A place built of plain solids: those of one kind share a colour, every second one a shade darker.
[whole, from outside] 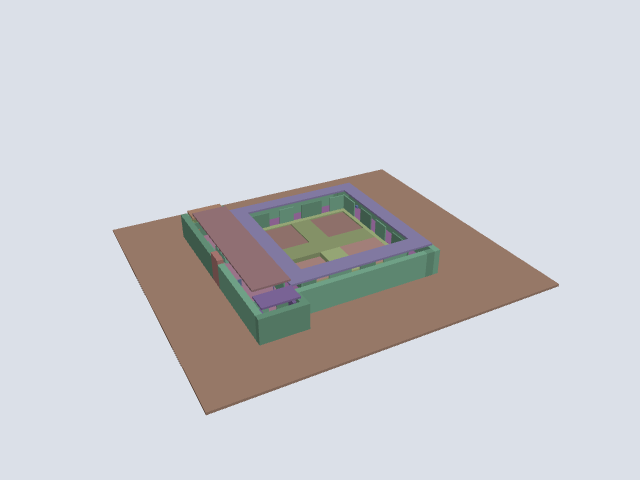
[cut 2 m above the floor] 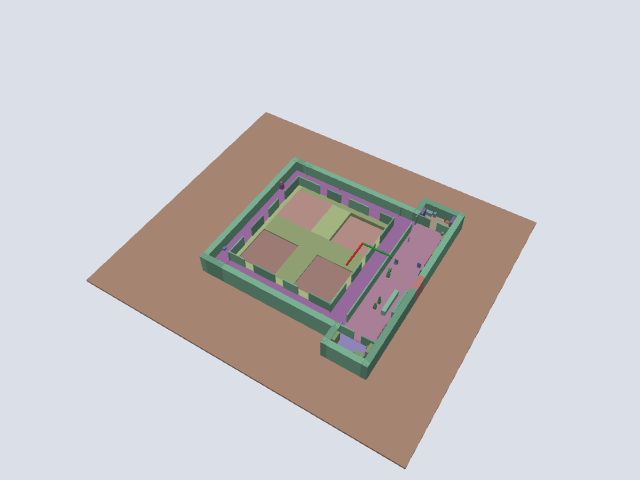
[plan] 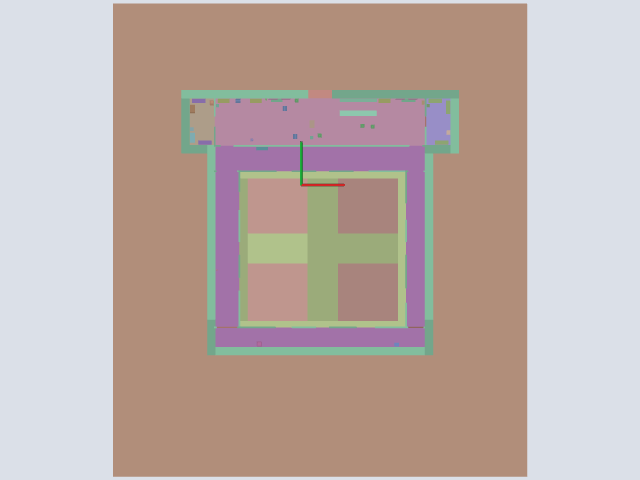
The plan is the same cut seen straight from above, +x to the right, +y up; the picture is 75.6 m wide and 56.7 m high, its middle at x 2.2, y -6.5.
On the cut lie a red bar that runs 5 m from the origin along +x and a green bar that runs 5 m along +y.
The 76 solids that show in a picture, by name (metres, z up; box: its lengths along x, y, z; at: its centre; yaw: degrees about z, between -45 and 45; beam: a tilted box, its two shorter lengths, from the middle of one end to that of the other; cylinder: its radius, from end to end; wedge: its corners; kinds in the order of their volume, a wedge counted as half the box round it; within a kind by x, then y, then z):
{
 "ground_under_all_1": {"box": [48.96, 55.9, 0.4], "at": [2.22, -6.53, -1.78]},
 "wall_1": {"box": [1.0, 7.5, 4.25], "at": [-13.68, 7.47, 0.5]},
 "wall_2": {"box": [4.05, 1.0, 4.25], "at": [-12.15, 4.22, 0.5]},
 "wall_3": {"box": [4.85, 1.0, 4.25], "at": [-11.76, 10.73, 0.5]},
 "wall_4": {"box": [1.0, 4.2, 4.25], "at": [-10.63, -18.02, 0.5]},
 "wall_5": {"box": [1.0, 20.25, 4.25], "at": [-10.63, -7.6, 0.5]},
 "wall_6": {"box": [1.0, 4.0, 4.25], "at": [-10.63, 2.73, 0.5]},
 "wall_7": {"box": [0.2, 2.35, 4.25], "at": [-10.23, 5.7, 0.5]},
 "wall_8": {"box": [0.2, 2.35, 4.25], "at": [-10.23, 9.25, 0.5]},
 "wall_9": {"box": [0.2, 4.45, 4.25], "at": [-7.33, -14.7, 0.5]},
 "wall_10": {"box": [0.2, 2.73, 4.25], "at": [-7.33, -9.61, 0.5]},
 "wall_11": {"box": [0.2, 3.8, 4.25], "at": [-7.33, -4.85, 0.5]},
 "wall_12": {"box": [0.2, 2.53, 4.25], "at": [-7.33, 0.46, 0.5]},
 "wall_13": {"box": [4.4, 0.2, 4.25], "at": [-5.23, -16.82, 0.5]},
 "wall_14": {"box": [4.5, 0.2, 4.25], "at": [-5.18, 1.62, 0.5]},
 "wall_15": {"box": [11.95, 1.0, 4.25], "at": [-5.16, 10.73, 0.5]},
 "wall_16": {"box": [2.9, 0.2, 4.25], "at": [0.32, -16.82, 0.5]},
 "wall_17": {"box": [2.9, 0.2, 4.25], "at": [0.32, 1.62, 0.5]},
 "wall_18": {"box": [2.9, 0.2, 4.25], "at": [0.32, 1.62, 0.5]},
 "wall_19": {"box": [26.7, 1.0, 4.25], "at": [2.22, -19.63, 0.5]},
 "wall_20": {"box": [20.8, 0.2, 4.25], "at": [2.37, 4.62, 0.5]},
 "wall_21": {"box": [2.9, 0.2, 4.25], "at": [4.72, 1.62, 0.5]},
 "wall_22": {"box": [3.27, 0.2, 4.25], "at": [4.91, -16.82, 0.5]},
 "wall_23": {"box": [11.95, 1.0, 4.25], "at": [9.6, 10.73, 0.5]},
 "wall_24": {"box": [4.5, 0.2, 4.25], "at": [10.22, 1.62, 0.5]},
 "wall_25": {"box": [3.78, 0.2, 4.25], "at": [10.58, -16.82, 0.5]},
 "wall_26": {"box": [0.2, 3.0, 4.25], "at": [12.37, -15.43, 0.5]},
 "wall_27": {"box": [0.2, 3.98, 4.25], "at": [12.37, -10.24, 0.5]},
 "wall_28": {"box": [0.2, 2.65, 4.25], "at": [12.37, -5.42, 0.5]},
 "wall_29": {"box": [0.2, 3.88, 4.25], "at": [12.37, -0.21, 0.5]},
 "wall_30": {"box": [0.2, 2.35, 4.25], "at": [14.67, 5.7, 0.5]},
 "wall_31": {"box": [0.2, 2.35, 4.25], "at": [14.67, 9.25, 0.5]},
 "wall_32": {"box": [1.0, 4.2, 4.25], "at": [15.07, -18.02, 0.5]},
 "wall_33": {"box": [1.0, 20.25, 4.25], "at": [15.07, -7.6, 0.5]},
 "wall_34": {"box": [1.0, 4.0, 4.25], "at": [15.07, 2.73, 0.5]},
 "wall_35": {"box": [4.85, 1.0, 4.25], "at": [16.2, 10.73, 0.5]},
 "wall_36": {"box": [4.05, 1.0, 4.25], "at": [16.59, 4.22, 0.5]},
 "wall_37": {"box": [1.0, 7.5, 4.25], "at": [18.12, 7.47, 0.5]},
 "floor_corr_1": {"box": [2.9, 18.45, 1.63], "at": [-8.78, -7.6, -0.81]},
 "floor_corr_2": {"box": [24.9, 2.4, 1.63], "at": [2.22, -18.02, -0.81]},
 "floor_corr_3": {"box": [24.9, 3.0, 1.63], "at": [2.22, 3.12, -0.81]},
 "floor_corr_4": {"box": [2.3, 18.45, 1.63], "at": [13.52, -7.6, -0.81]},
 "floor_gang_1": {"box": [1.0, 16.85, 1.63], "at": [-6.83, -7.65, -0.81]},
 "floor_gang_2": {"box": [7.05, 3.55, 1.63], "at": [-2.81, -7.5, -0.81]},
 "floor_gang_3": {"box": [19.7, 0.75, 1.63], "at": [2.52, -16.45, -0.81]},
 "floor_gang_4": {"box": [3.6, 16.85, 1.63], "at": [2.52, -7.65, -0.81]},
 "floor_gang_5": {"box": [19.7, 0.85, 1.63], "at": [2.52, 1.2, -0.81]},
 "floor_gang_6": {"box": [7.1, 3.55, 1.63], "at": [7.87, -7.5, -0.81]},
 "floor_gang_7": {"box": [0.95, 16.85, 1.63], "at": [11.89, -7.65, -0.81]},
 "step_tier_1": {"box": [7.05, 6.8, 1.63], "at": [-2.81, -12.68, -0.81]},
 "step_tier_2": {"box": [7.05, 6.5, 0.86], "at": [-2.81, -2.48, -1.2]},
 "step_tier_3": {"box": [7.1, 6.8, 1.38], "at": [7.87, -12.68, -0.94]},
 "step_tier_4": {"box": [7.1, 6.5, 1.45], "at": [7.87, -2.48, -0.91]},
 "floor_foyer_1": {"box": [24.9, 5.7, 1.63], "at": [2.22, 7.47, -0.81]},
 "ceil_corr_1": {"box": [2.9, 18.45, 0.3], "at": [-8.78, -7.6, 3.4]},
 "ceil_corr_2": {"box": [24.9, 2.4, 0.3], "at": [2.22, -18.02, 3.4]},
 "ceil_corr_3": {"box": [24.9, 3.0, 0.3], "at": [2.22, 3.12, 3.4]},
 "ceil_corr_4": {"box": [2.3, 18.45, 0.3], "at": [13.52, -7.6, 3.4]},
 "ceil_foyer_1": {"box": [24.9, 5.7, 0.3], "at": [2.22, 7.47, 4.35]},
 "floor_cloaks_1": {"box": [3.05, 5.7, 1.63], "at": [-11.76, 7.47, -0.81]},
 "floor_store_1": {"box": [3.05, 5.7, 1.63], "at": [16.2, 7.47, -0.81]},
 "door_leaf_1": {"box": [2.8, 0.97, 4.9], "at": [2.22, 10.74, 0.82]},
 "bar_foyer_1": {"box": [4.4, 0.65, 1.1], "at": [6.72, 8.47, 0.55]},
 "bar_foyer_2": {"box": [4.4, 0.4, 2.1], "at": [6.72, 9.99, 1.05]},
 "ceil_cloaks_1": {"box": [3.05, 5.7, 0.3], "at": [-11.76, 7.47, 3.4]},
 "ceil_store_1": {"box": [3.05, 5.7, 0.3], "at": [16.2, 7.47, 3.4]},
 "shelves_store_1": {"box": [1.6, 0.5, 2.0], "at": [15.82, 9.95, 1.0]},
 "shelves_store_2": {"box": [1.6, 0.5, 2.0], "at": [16.57, 5.0, 1.0]},
 "shelves_store_3": {"box": [0.5, 1.6, 2.0], "at": [17.34, 9.18, 1.0]},
 "shelves_cloaks_1": {"box": [1.6, 0.5, 2.0], "at": [-12.13, 9.95, 1.0]},
 "shelves_cloaks_2": {"box": [1.6, 0.5, 2.0], "at": [-11.38, 5.0, 1.0]},
 "bench_foyer_1": {"box": [1.4, 0.5, 0.46], "at": [-9.18, 9.95, 0.22]},
 "bench_foyer_2": {"box": [1.4, 0.5, 0.46], "at": [-5.38, 9.95, 0.22]},
 "bench_foyer_3": {"box": [1.4, 0.5, 0.46], "at": [9.82, 9.95, 0.22]},
 "step_strewn_mat_1": {"box": [0.6, 0.91, 1.66], "at": [1.26, 7.18, -0.8]},
 "case_cloaks_1": {"box": [0.6, 1.2, 0.66], "at": [-12.85, 5.58, 0.42]}
}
